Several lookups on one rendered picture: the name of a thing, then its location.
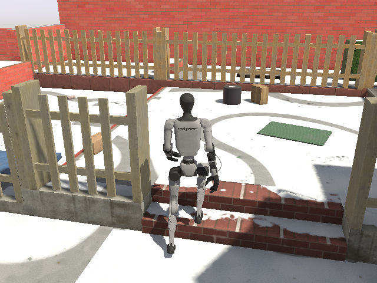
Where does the right robot upper arm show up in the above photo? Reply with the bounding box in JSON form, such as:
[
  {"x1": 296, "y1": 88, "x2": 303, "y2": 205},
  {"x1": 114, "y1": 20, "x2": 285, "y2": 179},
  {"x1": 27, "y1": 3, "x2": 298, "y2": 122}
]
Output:
[{"x1": 200, "y1": 118, "x2": 213, "y2": 152}]

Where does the robot right shin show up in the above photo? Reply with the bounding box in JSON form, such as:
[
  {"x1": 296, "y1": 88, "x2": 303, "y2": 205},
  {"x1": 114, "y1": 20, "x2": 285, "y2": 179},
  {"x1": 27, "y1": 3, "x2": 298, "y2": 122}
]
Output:
[{"x1": 197, "y1": 178, "x2": 206, "y2": 217}]

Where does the left robot forearm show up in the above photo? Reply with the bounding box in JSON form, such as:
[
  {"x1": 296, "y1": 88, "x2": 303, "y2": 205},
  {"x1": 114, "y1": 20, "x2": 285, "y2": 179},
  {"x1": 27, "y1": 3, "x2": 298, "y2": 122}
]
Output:
[{"x1": 163, "y1": 144, "x2": 173, "y2": 157}]

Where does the right robot hand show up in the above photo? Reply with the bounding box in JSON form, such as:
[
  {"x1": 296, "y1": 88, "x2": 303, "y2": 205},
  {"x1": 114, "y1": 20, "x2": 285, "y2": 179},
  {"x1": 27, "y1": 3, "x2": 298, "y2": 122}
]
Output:
[{"x1": 205, "y1": 175, "x2": 219, "y2": 193}]

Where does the robot head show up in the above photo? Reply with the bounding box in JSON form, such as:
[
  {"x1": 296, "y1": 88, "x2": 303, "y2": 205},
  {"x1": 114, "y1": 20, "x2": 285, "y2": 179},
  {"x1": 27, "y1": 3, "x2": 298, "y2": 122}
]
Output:
[{"x1": 177, "y1": 93, "x2": 197, "y2": 121}]

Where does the left robot upper arm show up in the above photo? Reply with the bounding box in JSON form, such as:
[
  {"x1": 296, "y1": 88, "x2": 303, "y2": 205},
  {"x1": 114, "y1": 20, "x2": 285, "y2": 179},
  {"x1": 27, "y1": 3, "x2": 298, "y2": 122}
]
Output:
[{"x1": 164, "y1": 119, "x2": 175, "y2": 151}]

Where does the left robot hand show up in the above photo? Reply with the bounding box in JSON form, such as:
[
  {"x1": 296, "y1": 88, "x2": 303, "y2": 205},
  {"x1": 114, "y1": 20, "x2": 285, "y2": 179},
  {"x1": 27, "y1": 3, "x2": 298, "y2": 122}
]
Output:
[{"x1": 167, "y1": 151, "x2": 181, "y2": 162}]

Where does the right robot forearm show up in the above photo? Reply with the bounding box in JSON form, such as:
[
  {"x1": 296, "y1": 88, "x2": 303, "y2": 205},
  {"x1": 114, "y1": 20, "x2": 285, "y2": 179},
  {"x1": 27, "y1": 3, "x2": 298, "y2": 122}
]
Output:
[{"x1": 207, "y1": 143, "x2": 218, "y2": 176}]

